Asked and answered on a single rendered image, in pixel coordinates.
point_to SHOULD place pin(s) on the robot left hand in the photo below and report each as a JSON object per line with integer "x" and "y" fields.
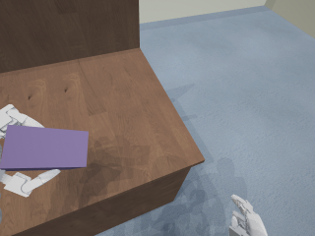
{"x": 19, "y": 183}

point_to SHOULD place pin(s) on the robot right hand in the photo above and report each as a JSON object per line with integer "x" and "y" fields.
{"x": 250, "y": 225}

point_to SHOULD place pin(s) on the table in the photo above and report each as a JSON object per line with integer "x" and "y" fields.
{"x": 77, "y": 65}

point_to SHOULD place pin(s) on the sponge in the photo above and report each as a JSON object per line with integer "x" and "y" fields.
{"x": 28, "y": 148}

